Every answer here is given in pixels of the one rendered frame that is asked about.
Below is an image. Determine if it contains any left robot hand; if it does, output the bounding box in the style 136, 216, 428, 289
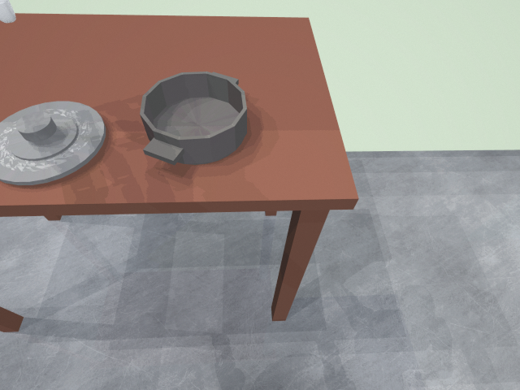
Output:
0, 0, 16, 23

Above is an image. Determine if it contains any knob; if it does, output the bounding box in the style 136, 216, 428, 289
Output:
16, 111, 57, 142

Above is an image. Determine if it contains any pot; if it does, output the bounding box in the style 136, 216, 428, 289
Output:
140, 71, 247, 165

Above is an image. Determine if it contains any table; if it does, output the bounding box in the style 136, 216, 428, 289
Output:
0, 13, 359, 332

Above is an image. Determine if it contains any lid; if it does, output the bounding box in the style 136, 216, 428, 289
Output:
0, 101, 106, 185

